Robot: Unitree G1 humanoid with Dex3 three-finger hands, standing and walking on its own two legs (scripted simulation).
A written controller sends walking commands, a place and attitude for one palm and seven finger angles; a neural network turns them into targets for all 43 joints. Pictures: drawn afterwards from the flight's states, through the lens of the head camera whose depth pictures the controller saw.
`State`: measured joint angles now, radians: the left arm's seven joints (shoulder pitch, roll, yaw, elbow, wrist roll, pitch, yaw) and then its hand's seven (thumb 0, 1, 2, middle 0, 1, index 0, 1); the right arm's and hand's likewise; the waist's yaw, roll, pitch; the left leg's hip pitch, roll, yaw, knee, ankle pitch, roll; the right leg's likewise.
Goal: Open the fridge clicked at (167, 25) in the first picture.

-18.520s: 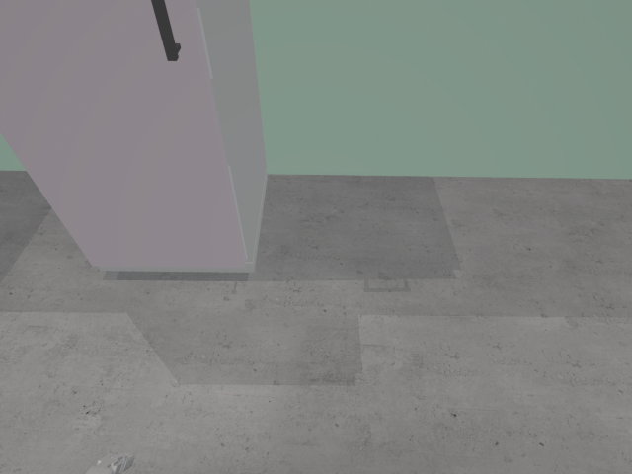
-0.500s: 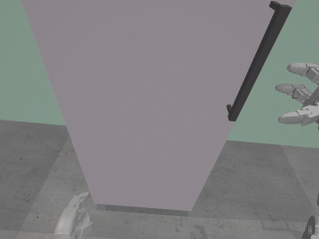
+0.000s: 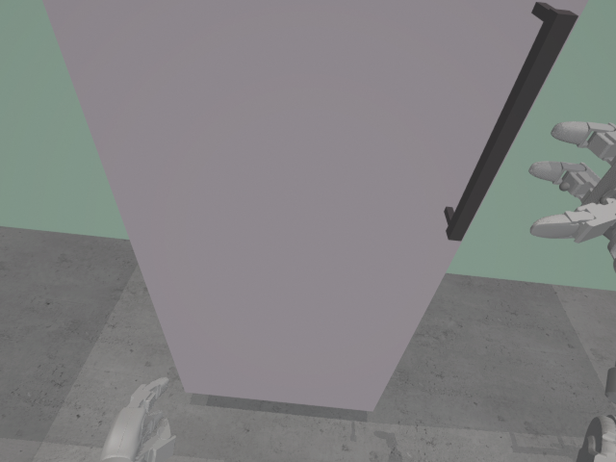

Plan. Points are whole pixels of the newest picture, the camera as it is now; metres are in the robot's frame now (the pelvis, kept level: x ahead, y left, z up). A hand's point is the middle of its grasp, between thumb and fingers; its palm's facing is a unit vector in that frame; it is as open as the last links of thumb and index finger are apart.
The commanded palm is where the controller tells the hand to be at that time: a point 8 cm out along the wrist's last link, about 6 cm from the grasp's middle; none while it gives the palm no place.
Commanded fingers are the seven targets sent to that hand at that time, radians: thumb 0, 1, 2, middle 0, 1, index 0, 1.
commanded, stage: move the hooked fingers beside the handle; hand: right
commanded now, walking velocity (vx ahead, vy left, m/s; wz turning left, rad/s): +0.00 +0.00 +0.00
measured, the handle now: (491, 140) +0.43 -0.18 +0.26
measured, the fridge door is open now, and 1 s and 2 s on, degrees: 0 0 0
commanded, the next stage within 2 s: feel for the door with the fingertips in 0.54 s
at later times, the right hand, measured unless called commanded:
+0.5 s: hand (555, 185) +0.37 -0.24 +0.25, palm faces +0.10 +0.99 -0.04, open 14.0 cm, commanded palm +0.33 -0.29 +0.26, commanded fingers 0.00 0.50 -0.30 0.30 1.20 0.30 1.20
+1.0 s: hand (525, 182) +0.37 -0.20 +0.25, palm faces +0.07 +1.00 -0.03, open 14.0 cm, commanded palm +0.33 -0.26 +0.26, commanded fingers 0.00 0.50 -0.30 0.30 1.20 0.30 1.20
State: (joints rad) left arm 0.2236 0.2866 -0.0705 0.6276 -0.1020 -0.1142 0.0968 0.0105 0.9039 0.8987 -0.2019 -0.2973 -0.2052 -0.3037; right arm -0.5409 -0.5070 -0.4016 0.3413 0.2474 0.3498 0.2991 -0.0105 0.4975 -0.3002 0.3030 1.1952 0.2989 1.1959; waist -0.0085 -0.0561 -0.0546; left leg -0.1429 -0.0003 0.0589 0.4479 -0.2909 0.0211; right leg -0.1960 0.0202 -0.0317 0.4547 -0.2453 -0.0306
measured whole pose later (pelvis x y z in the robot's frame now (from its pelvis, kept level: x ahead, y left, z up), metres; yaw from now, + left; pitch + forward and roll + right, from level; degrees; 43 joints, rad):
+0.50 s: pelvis +0.00 +0.00 +0.00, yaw +0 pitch -1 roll +0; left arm 0.19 0.27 -0.09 0.62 -0.10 -0.09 0.10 0.01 0.90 0.90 -0.20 -0.30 -0.21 -0.30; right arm -0.57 -0.49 -0.37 0.36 0.24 0.38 0.26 -0.01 0.50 -0.30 0.30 1.20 0.30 1.20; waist -0.01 -0.06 -0.05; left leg -0.14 0.00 0.07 0.45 -0.29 0.02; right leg -0.20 0.02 -0.02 0.45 -0.24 -0.03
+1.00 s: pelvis +0.00 +0.01 +0.00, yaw +0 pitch -1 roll +0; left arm 0.18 0.26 -0.08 0.63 -0.10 -0.09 0.09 0.01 0.90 0.90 -0.20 -0.30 -0.20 -0.30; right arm -0.56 -0.42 -0.32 0.26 0.25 0.41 0.20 -0.01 0.50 -0.30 0.30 1.20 0.30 1.20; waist -0.01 -0.06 -0.05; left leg -0.14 0.00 0.06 0.46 -0.29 0.03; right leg -0.19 0.02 -0.03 0.46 -0.24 -0.02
